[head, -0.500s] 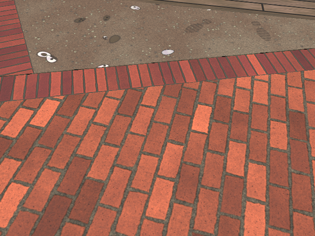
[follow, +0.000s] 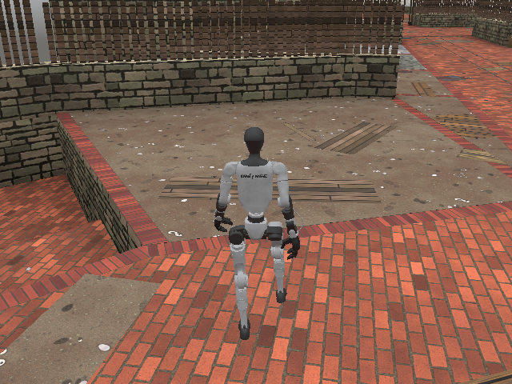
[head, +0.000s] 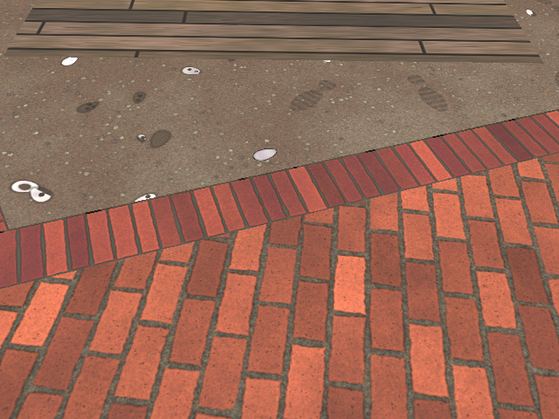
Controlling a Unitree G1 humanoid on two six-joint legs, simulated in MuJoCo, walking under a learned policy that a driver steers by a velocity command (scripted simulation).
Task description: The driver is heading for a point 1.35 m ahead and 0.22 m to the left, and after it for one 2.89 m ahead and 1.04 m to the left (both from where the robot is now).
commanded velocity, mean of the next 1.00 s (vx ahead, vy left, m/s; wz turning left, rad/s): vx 0.50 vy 0.00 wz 0.00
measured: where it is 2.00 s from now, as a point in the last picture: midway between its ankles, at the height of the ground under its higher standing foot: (261, 234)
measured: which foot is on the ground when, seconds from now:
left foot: down 0.00-0.22, up 0.24-0.72, down 0.74-1.00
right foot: up 0.00-0.18, down 0.20-0.76, up 0.78-1.00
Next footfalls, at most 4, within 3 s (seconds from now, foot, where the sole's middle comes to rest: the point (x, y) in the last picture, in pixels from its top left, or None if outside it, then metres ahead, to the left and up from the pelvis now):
0.20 right None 0.32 -0.14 -0.78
0.74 left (222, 386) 0.62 0.11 -0.78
1.30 right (306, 277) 0.93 -0.13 -0.78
1.88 left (215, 211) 1.20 0.13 -0.78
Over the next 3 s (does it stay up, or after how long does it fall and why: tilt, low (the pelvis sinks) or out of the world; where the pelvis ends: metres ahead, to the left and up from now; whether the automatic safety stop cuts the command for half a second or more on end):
stays up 1.57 0.32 -0.01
